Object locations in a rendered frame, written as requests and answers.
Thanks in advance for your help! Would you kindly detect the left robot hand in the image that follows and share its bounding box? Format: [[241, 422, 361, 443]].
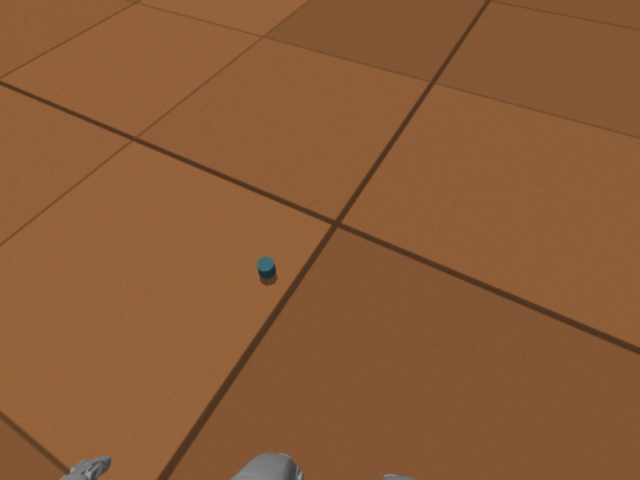
[[59, 456, 111, 480]]

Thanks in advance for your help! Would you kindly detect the tin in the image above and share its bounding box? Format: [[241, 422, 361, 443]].
[[257, 257, 276, 279]]

